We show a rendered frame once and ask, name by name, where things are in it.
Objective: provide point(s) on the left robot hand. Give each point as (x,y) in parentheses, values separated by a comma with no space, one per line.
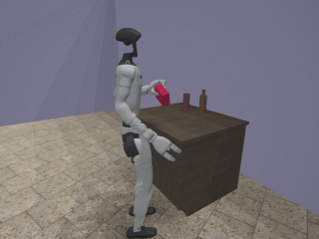
(155,83)

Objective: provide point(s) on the right robot thigh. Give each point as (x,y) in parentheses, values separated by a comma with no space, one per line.
(143,163)

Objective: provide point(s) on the right robot upper arm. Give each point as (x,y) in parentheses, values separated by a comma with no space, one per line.
(127,75)

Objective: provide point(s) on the table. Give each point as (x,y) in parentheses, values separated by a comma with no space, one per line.
(211,147)

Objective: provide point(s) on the right robot forearm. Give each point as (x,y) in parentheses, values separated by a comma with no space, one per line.
(131,119)

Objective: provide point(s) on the left robot forearm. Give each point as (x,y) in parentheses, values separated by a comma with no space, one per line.
(145,90)

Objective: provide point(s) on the right robot foot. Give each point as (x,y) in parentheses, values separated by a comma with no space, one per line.
(146,232)

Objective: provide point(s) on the sponge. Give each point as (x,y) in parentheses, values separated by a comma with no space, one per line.
(163,96)

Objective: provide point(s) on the right robot hand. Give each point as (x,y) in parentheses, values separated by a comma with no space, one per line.
(161,144)

